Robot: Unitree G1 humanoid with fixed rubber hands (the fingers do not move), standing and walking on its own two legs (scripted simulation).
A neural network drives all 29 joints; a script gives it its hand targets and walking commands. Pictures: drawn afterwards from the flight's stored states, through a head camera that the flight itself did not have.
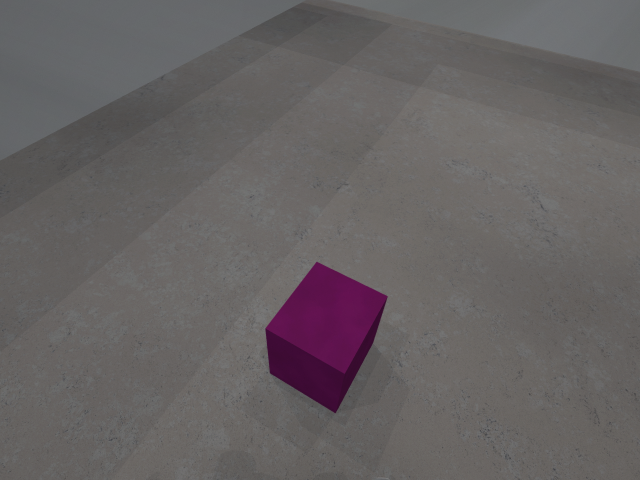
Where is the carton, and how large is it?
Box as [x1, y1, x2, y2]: [265, 262, 387, 412]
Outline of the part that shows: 316,262 265,328 270,373 335,412 373,341 387,296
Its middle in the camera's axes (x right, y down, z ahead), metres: +0.01 +0.31 +1.20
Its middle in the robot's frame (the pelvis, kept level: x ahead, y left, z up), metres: +0.65 -0.04 -0.62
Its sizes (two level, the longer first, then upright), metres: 0.273 0.242 0.287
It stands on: the floor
